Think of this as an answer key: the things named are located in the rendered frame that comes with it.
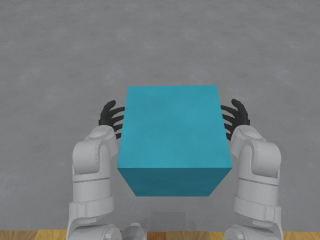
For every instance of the left robot thigh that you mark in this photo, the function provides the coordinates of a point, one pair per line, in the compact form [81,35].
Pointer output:
[134,233]

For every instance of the carton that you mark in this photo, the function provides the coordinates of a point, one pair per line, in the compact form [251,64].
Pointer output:
[173,141]

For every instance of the right robot upper arm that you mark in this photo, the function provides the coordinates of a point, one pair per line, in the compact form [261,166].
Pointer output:
[243,232]

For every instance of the robot left hand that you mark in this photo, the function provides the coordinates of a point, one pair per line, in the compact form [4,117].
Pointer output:
[107,114]

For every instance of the robot right hand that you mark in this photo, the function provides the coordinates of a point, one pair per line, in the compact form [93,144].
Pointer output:
[241,117]

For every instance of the left robot upper arm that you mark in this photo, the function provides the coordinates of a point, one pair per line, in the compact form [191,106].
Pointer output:
[96,232]

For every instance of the robot right forearm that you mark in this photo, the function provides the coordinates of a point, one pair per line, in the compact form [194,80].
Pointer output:
[256,199]

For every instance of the robot left forearm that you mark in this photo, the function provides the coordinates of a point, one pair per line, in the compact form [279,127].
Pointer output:
[91,173]

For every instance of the left robot shin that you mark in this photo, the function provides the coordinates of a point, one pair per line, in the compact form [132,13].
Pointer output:
[135,224]

